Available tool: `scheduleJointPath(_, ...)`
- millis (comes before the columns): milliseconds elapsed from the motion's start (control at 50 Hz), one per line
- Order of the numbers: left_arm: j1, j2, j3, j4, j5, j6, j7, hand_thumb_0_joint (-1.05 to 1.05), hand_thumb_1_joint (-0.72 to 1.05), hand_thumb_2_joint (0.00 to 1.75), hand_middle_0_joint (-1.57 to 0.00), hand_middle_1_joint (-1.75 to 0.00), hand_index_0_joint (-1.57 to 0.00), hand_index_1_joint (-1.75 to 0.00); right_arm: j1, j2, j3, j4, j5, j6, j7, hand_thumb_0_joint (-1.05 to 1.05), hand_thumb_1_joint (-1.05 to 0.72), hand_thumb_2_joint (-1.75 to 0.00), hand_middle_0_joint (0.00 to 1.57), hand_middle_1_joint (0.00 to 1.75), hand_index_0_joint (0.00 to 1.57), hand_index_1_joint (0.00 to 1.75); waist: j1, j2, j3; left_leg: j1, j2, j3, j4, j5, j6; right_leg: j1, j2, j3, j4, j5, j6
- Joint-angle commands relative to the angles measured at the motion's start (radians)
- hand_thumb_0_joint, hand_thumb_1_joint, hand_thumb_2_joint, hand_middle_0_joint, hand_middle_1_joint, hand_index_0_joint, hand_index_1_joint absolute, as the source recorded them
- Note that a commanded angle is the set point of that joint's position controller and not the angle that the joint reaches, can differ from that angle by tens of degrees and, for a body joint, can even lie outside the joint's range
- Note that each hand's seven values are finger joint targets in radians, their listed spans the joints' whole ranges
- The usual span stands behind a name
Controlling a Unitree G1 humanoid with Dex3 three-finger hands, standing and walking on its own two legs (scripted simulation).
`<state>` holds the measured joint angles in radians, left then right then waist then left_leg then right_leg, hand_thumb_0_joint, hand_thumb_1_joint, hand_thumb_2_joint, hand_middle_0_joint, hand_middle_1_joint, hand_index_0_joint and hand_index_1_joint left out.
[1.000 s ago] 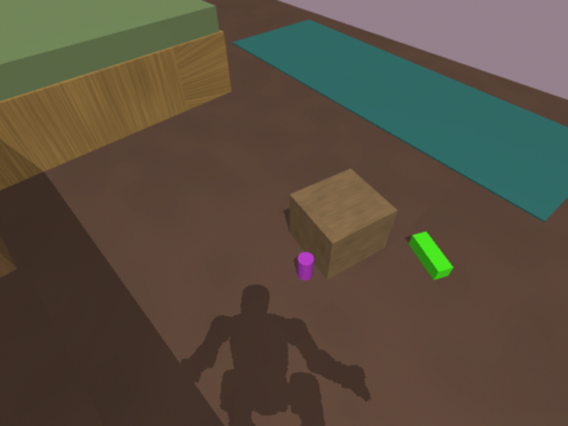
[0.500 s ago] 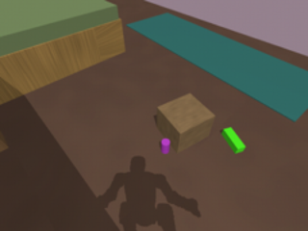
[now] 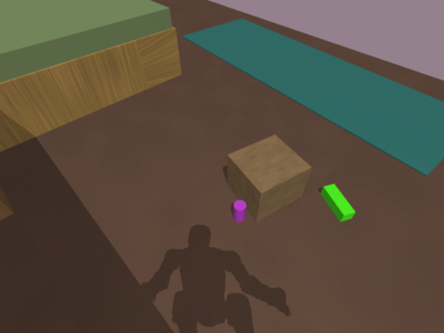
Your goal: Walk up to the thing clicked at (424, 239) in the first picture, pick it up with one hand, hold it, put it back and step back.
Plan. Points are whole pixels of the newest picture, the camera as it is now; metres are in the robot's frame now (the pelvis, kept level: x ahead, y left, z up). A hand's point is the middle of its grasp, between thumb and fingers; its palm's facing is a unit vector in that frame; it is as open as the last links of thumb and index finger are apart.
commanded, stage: stand
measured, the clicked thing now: (337, 202) +0.95 -0.58 -0.75
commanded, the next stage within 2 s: walk up in 0.12 s
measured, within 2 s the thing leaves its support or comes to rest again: neither
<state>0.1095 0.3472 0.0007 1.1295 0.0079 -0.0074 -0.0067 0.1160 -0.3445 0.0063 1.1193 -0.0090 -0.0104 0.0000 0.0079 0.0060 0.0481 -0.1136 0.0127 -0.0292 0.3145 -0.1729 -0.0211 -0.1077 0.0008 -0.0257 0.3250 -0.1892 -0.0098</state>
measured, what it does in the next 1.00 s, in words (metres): steps on the spot, turning right: right foot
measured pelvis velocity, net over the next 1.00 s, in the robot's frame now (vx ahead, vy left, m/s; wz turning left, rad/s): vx -0.02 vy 0.05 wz -0.75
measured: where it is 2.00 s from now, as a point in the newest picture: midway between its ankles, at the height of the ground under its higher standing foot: outside the picture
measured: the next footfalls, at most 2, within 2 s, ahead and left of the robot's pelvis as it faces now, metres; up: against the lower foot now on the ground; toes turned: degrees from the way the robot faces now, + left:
right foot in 0.74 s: -0.06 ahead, -0.07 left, +0.00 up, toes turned -34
left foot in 1.08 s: +0.14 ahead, +0.08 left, +0.00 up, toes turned -45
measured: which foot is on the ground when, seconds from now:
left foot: down 0.00-0.76, up 0.78-1.00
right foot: down 0.00-0.36, up 0.38-0.72, down 0.74-1.00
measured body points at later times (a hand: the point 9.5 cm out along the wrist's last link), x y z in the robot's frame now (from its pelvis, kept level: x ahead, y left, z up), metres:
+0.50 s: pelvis -0.02 +0.07 -0.01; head +0.04 +0.07 +0.43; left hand +0.16 +0.35 -0.14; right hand -0.01 -0.28 -0.10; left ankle +0.02 +0.17 -0.75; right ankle -0.06 -0.07 -0.68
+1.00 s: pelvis -0.02 +0.05 -0.03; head +0.00 +0.02 +0.42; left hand +0.27 +0.20 -0.12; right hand -0.19 -0.23 -0.14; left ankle +0.11 +0.12 -0.72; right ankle -0.09 -0.05 -0.75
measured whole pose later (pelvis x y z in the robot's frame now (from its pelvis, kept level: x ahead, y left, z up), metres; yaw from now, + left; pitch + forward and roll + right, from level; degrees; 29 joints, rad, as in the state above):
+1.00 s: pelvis -0.02 +0.05 -0.03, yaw -43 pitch -2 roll +0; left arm 0.25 0.38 0.04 0.71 0.02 0.00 -0.01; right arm 0.29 -0.40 -0.06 0.77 -0.02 0.02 0.02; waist -0.03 0.02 0.12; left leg -0.45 0.04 0.00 0.89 -0.44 0.01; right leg -0.29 0.07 0.14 0.68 -0.34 -0.02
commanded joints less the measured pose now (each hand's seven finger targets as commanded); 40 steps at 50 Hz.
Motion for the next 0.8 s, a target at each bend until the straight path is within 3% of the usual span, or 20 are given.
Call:
scheduleJointPath(0,-0.037,0.213,0.039,-0.056,0.002,-0.028,0.016,0.00,0.90,0.90,-0.20,-0.30,-0.20,-0.30,-0.030,-0.214,-0.038,-0.057,0.001,-0.019,-0.011,0.00,-0.90,-0.90,0.20,0.30,0.20,0.30,-0.004,-0.012,-0.074,-0.001,0.114,-0.079,-0.031,0.131,0.044,0.026,-0.134,0.101,-0.058,0.135,-0.016)
scheduleJointPath(80,-0.028,0.216,0.042,-0.053,-0.001,-0.026,0.014,0.00,0.90,0.90,-0.20,-0.30,-0.20,-0.30,-0.024,-0.213,-0.035,-0.054,0.000,-0.024,-0.010,0.00,-0.90,-0.90,0.20,0.30,0.20,0.30,-0.001,0.009,-0.070,-0.004,0.114,-0.081,-0.042,0.133,0.039,0.031,-0.134,0.101,-0.050,0.136,-0.018)
scheduleJointPath(100,0.023,0.276,0.071,-0.153,0.017,-0.006,0.014,0.00,0.90,0.90,-0.20,-0.30,-0.20,-0.30,-0.094,-0.331,-0.121,-0.141,-0.014,-0.014,-0.001,0.00,-0.90,-0.90,0.20,0.30,0.20,0.30,-0.019,0.028,-0.022,0.062,0.044,0.058,0.155,0.029,0.037,-0.163,-0.133,0.265,0.024,0.310,-0.058)
scheduleJointPath(160,0.066,0.324,0.105,-0.222,0.027,-0.015,0.023,0.00,0.90,0.90,-0.20,-0.30,-0.20,-0.30,-0.076,-0.252,-0.115,-0.213,0.002,0.001,0.010,0.00,-0.90,-0.90,0.20,0.30,0.20,0.30,0.002,-0.170,-0.083,-0.155,-0.023,0.004,0.336,-0.136,0.039,-0.047,-0.230,0.478,0.057,0.416,-0.182)
scheduleJointPath(180,0.088,0.328,0.114,-0.246,0.035,-0.015,0.026,0.00,0.90,0.90,-0.20,-0.30,-0.20,-0.30,-0.082,-0.239,-0.120,-0.235,-0.004,0.008,0.013,0.00,-0.90,-0.90,0.20,0.30,0.20,0.30,0.014,-0.235,-0.087,-0.239,-0.057,-0.042,0.435,-0.360,0.042,-0.024,-0.280,0.582,0.037,0.430,-0.236)
scheduleJointPath(220,0.092,0.313,0.113,-0.302,0.045,-0.018,0.031,0.00,0.90,0.90,-0.20,-0.30,-0.20,-0.30,-0.057,-0.234,-0.130,-0.255,-0.004,0.015,0.015,0.00,-0.90,-0.90,0.20,0.30,0.20,0.30,-0.003,-0.227,-0.092,-0.288,-0.033,-0.101,0.500,-0.405,0.039,-0.014,-0.279,0.598,0.052,0.432,-0.266)
scheduleJointPath(280,0.092,0.267,0.106,-0.363,0.040,-0.012,0.032,0.00,0.90,0.90,-0.20,-0.30,-0.20,-0.30,-0.019,-0.221,-0.137,-0.288,-0.010,0.014,0.014,0.00,-0.90,-0.90,0.20,0.30,0.20,0.30,-0.026,-0.156,-0.128,-0.199,-0.043,-0.050,0.330,-0.266,0.037,-0.061,-0.159,0.514,0.128,0.416,-0.174)
scheduleJointPath(320,0.041,0.248,0.098,-0.407,0.026,0.002,0.024,0.00,0.90,0.90,-0.20,-0.30,-0.20,-0.30,0.093,-0.228,-0.150,-0.280,-0.026,0.010,0.009,0.00,-0.90,-0.90,0.20,0.30,0.20,0.30,-0.094,-0.066,-0.157,0.099,-0.005,-0.072,0.037,-0.115,0.060,-0.281,-0.040,0.385,0.274,0.290,-0.076)
scheduleJointPath(340,0.044,0.171,0.080,-0.440,0.018,0.004,0.026,0.00,0.90,0.90,-0.20,-0.30,-0.20,-0.30,0.117,-0.312,-0.176,-0.301,-0.041,0.006,0.000,0.00,-0.90,-0.90,0.20,0.30,0.20,0.30,-0.104,0.154,-0.159,0.241,0.232,-0.323,-0.044,0.024,0.118,-0.487,0.089,0.254,0.445,-0.039,0.009)
scheduleJointPath(360,0.152,0.194,0.085,-0.418,0.026,0.012,0.034,0.00,0.90,0.90,-0.20,-0.30,-0.20,-0.30,0.016,-0.338,-0.182,-0.361,-0.037,0.006,-0.006,0.00,-0.90,-0.90,0.20,0.30,0.20,0.30,-0.036,0.219,-0.136,0.147,0.405,-0.398,-0.019,0.185,0.197,-0.490,0.118,0.185,0.605,-0.389,0.038)
scheduleJointPath(380,0.186,0.262,0.102,-0.403,0.034,0.023,0.038,0.00,0.90,0.90,-0.20,-0.30,-0.20,-0.30,-0.029,-0.354,-0.192,-0.391,-0.029,0.009,0.002,0.00,-0.90,-0.90,0.20,0.30,0.20,0.30,-0.043,0.205,-0.122,-0.004,0.475,-0.396,-0.026,0.124,0.309,-0.413,0.037,0.143,0.741,-0.426,0.049)
scheduleJointPath(400,0.133,0.292,0.107,-0.395,0.023,0.029,0.029,0.00,0.90,0.90,-0.20,-0.30,-0.20,-0.30,-0.009,-0.334,-0.189,-0.404,-0.012,0.005,0.003,0.00,-0.90,-0.90,0.20,0.30,0.20,0.30,-0.044,0.115,-0.042,-0.126,0.453,-0.374,-0.044,0.085,0.299,-0.389,-0.004,0.161,0.797,-0.361,0.031)
scheduleJointPath(460,0.185,0.259,0.119,-0.378,-0.006,0.035,-0.018,0.00,0.90,0.90,-0.20,-0.30,-0.20,-0.30,-0.018,-0.289,-0.169,-0.428,-0.010,-0.016,-0.005,0.00,-0.90,-0.90,0.20,0.30,0.20,0.30,-0.010,0.154,-0.003,-0.053,0.274,-0.147,-0.006,0.049,0.202,-0.435,-0.019,0.152,0.791,-0.190,0.014)
scheduleJointPath(580,0.089,0.213,0.106,-0.457,0.010,0.017,-0.039,0.00,0.90,0.90,-0.20,-0.30,-0.20,-0.30,0.161,-0.320,-0.172,-0.446,-0.019,-0.017,0.018,0.00,-0.90,-0.90,0.20,0.30,0.20,0.30,-0.088,0.180,-0.052,0.085,0.285,-0.039,0.100,0.266,0.214,-0.389,-0.014,0.012,0.485,-0.232,0.016)
scheduleJointPath(640,0.126,0.215,0.110,-0.447,0.011,0.008,-0.028,0.00,0.90,0.90,-0.20,-0.30,-0.20,-0.30,0.170,-0.333,-0.172,-0.469,-0.014,-0.005,0.022,0.00,-0.90,-0.90,0.20,0.30,0.20,0.30,-0.076,0.200,-0.075,0.006,0.287,0.003,0.171,0.300,0.197,-0.257,0.024,-0.037,0.386,-0.223,0.001)
scheduleJointPath(700,0.230,0.226,0.126,-0.410,0.019,-0.010,-0.014,0.00,0.90,0.90,-0.20,-0.30,-0.20,-0.30,0.138,-0.309,-0.162,-0.491,0.002,0.012,0.027,0.00,-0.90,-0.90,0.20,0.30,0.20,0.30,-0.003,0.113,-0.108,-0.102,0.247,0.097,0.383,0.223,0.146,-0.027,0.046,-0.051,0.103,-0.090,-0.043)
scheduleJointPath(720,0.304,0.300,0.156,-0.398,0.023,-0.023,-0.005,0.00,0.90,0.90,-0.20,-0.30,-0.20,-0.30,0.143,-0.257,-0.140,-0.501,0.009,0.011,0.027,0.00,-0.90,-0.90,0.20,0.30,0.20,0.30,0.052,-0.069,-0.141,-0.261,0.168,0.146,0.621,0.116,0.088,0.136,-0.049,0.156,0.017,-0.124,-0.090)
scheduleJointPath(740,0.296,0.391,0.175,-0.430,0.032,-0.040,0.006,0.00,0.90,0.90,-0.20,-0.30,-0.20,-0.30,0.147,-0.174,-0.107,-0.537,0.016,0.008,0.029,0.00,-0.90,-0.90,0.20,0.30,0.20,0.30,0.049,-0.324,-0.119,-0.604,-0.006,0.138,0.792,-0.397,0.018,0.274,-0.296,0.604,0.024,0.021,-0.210)
scheduleJointPath(760,0.266,0.398,0.175,-0.446,0.017,-0.032,0.008,0.00,0.90,0.90,-0.20,-0.30,-0.20,-0.30,0.108,-0.250,-0.125,-0.525,0.006,0.015,0.012,0.00,-0.90,-0.90,0.20,0.30,0.20,0.30,0.067,-0.237,-0.102,-0.565,0.053,0.003,0.853,-0.477,0.012,0.136,-0.388,0.675,0.058,0.105,-0.346)
scheduleJointPath(780,0.238,0.351,0.166,-0.449,-0.006,-0.023,0.012,0.00,0.90,0.90,-0.20,-0.30,-0.20,-0.30,0.109,-0.266,-0.130,-0.497,0.012,0.016,0.008,0.00,-0.90,-0.90,0.20,0.30,0.20,0.30,0.047,-0.162,-0.064,-0.526,0.072,-0.031,0.852,-0.433,0.014,0.073,-0.330,0.551,0.062,0.127,-0.317)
